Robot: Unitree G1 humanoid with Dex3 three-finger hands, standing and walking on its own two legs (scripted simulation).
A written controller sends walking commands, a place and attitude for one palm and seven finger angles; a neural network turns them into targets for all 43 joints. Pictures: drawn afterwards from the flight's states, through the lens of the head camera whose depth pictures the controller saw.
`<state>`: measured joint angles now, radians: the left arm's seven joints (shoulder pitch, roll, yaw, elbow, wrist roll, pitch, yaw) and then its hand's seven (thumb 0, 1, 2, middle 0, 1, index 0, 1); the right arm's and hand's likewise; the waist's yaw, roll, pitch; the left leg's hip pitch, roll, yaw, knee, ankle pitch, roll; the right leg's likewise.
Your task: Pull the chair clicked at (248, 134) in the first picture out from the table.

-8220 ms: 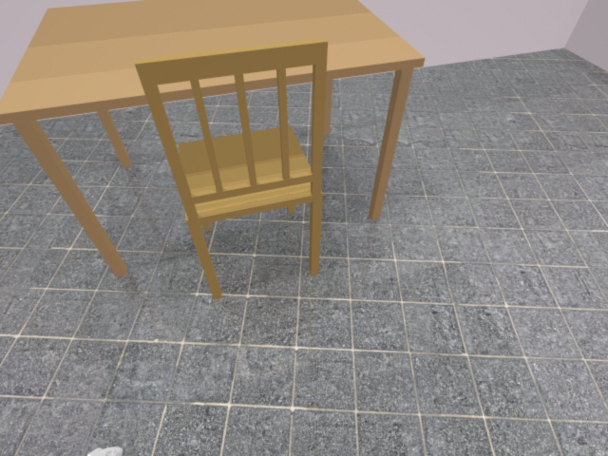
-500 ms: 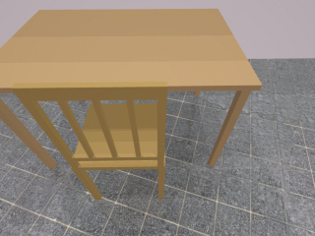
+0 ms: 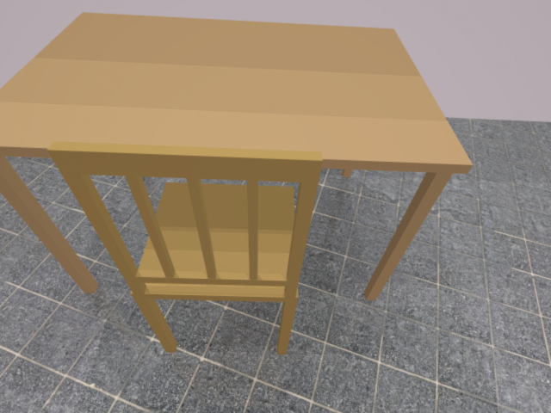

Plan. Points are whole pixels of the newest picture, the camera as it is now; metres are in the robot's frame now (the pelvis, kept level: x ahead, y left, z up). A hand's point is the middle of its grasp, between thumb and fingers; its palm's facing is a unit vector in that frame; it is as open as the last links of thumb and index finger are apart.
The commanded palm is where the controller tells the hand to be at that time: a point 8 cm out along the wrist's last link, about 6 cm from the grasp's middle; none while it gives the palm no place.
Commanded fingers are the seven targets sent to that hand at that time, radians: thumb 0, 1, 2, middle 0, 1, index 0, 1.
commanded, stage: look again from close up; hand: left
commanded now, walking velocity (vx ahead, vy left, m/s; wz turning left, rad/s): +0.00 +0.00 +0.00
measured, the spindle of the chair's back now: (204, 234) +0.45 +0.17 -0.07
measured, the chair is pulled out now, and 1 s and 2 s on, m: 0.00 0.00 0.00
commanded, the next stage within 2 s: raise the hand toward the chair's back in 0.24 s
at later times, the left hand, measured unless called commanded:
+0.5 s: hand (147, 403) +0.15 +0.19 -0.05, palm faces +0.23 -0.96 -0.13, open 7.6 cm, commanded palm +0.09 +0.24 -0.07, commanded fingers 0.00 0.69 0.81 -0.18 -0.27 -0.18 -0.27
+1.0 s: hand (161, 405) +0.15 +0.17 -0.06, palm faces +0.02 -1.00 -0.05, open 11.4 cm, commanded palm +0.12 +0.23 -0.05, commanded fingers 0.00 0.11 0.56 -0.12 -0.18 -0.12 -0.18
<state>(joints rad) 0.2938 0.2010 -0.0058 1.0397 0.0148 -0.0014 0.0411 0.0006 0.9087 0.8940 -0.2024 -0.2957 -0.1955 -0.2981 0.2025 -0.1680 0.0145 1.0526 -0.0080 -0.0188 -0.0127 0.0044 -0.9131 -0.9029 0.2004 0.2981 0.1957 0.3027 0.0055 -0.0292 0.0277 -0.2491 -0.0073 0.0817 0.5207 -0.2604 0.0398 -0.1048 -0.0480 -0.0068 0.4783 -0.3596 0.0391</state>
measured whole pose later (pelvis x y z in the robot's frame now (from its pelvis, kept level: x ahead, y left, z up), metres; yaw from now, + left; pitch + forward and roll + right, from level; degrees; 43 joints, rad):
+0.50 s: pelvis -0.03 +0.00 -0.01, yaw +2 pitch +1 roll +1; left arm 0.43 0.18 0.04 0.18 -0.14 -0.07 0.09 0.01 0.87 0.88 -0.20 -0.29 -0.19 -0.29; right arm 0.32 -0.19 0.01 0.83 0.03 -0.24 -0.05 0.01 -0.91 -0.90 0.20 0.30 0.20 0.30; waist -0.03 -0.02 -0.01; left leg -0.38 -0.04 0.06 0.59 -0.23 0.04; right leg -0.29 -0.07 -0.04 0.65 -0.40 0.01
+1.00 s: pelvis -0.07 -0.04 -0.11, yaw +3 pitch +14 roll -3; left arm 0.34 0.26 0.19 0.07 -0.30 -0.44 -0.33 0.01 0.33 0.65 -0.14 -0.21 -0.14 -0.21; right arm 0.17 -0.21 0.02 0.59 0.03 -0.24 -0.08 0.01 -0.91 -0.90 0.20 0.30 0.20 0.30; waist 0.02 0.04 -0.14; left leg -1.05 0.06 -0.07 1.25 -0.45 -0.02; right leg -0.88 0.02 -0.15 1.23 -0.61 -0.06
